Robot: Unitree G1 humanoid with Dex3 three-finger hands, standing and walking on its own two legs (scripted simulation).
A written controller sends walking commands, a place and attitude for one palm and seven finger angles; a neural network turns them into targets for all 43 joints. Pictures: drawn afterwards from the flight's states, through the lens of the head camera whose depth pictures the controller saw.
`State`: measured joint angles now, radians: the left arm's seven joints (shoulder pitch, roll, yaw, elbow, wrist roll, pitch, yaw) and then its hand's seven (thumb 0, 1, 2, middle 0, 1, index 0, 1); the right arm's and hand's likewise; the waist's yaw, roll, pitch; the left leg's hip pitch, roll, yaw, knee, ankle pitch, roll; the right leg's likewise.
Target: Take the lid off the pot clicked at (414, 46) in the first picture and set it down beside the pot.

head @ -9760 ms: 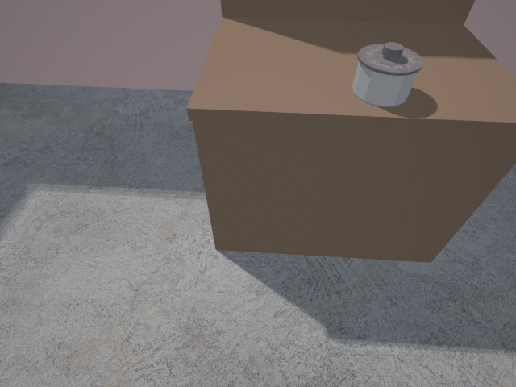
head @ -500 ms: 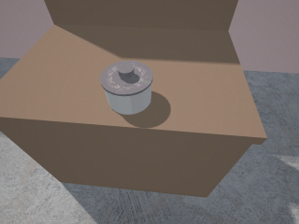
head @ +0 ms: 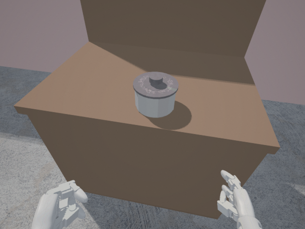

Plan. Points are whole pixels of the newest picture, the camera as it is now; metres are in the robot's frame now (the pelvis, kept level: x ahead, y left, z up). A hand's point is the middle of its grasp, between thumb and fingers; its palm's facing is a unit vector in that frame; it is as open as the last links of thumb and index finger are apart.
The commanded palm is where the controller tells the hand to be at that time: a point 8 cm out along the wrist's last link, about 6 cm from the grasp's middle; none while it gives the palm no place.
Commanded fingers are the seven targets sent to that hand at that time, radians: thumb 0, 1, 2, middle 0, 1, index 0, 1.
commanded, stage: lift the closed hand beside the body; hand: left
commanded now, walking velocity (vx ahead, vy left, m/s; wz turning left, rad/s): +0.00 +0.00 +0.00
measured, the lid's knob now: (155, 78) +0.58 +0.07 +0.12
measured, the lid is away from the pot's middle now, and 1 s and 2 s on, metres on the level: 0.00 0.00 0.00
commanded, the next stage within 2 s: raise the hand higher, near the body in 0.04 s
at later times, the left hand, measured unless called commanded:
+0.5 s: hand (60, 185) +0.17 +0.23 +0.08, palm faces +0.29 -0.87 -0.41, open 3.1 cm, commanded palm +0.11 +0.27 +0.11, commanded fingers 0.00 0.90 0.90 -1.30 -1.50 -1.30 -1.50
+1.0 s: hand (65, 154) +0.21 +0.22 +0.15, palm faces +0.34 -0.85 -0.41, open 3.1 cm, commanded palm +0.16 +0.26 +0.17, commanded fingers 0.00 0.90 0.90 -1.30 -1.50 -1.30 -1.50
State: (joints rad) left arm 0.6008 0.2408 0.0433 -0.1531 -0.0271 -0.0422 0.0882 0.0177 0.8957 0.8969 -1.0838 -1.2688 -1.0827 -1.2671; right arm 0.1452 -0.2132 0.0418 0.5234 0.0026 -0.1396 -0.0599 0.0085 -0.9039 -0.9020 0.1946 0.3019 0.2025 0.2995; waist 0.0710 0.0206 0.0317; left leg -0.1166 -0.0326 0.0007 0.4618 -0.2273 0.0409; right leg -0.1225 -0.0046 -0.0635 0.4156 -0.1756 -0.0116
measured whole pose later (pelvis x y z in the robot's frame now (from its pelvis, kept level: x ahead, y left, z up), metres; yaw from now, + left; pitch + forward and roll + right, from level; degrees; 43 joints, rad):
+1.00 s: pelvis +0.03 -0.01 +0.01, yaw -2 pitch -6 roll -1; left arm 0.53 0.33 0.25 -0.45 -0.03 -0.11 0.08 0.02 0.89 0.90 -1.30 -1.50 -1.30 -1.50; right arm 0.16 -0.23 0.02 0.65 -0.03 -0.15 -0.04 0.01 -0.90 -0.90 0.20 0.30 0.21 0.30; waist 0.09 0.07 0.08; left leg -0.03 0.00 0.02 0.36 -0.22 0.03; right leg -0.03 0.03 -0.04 0.29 -0.15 -0.02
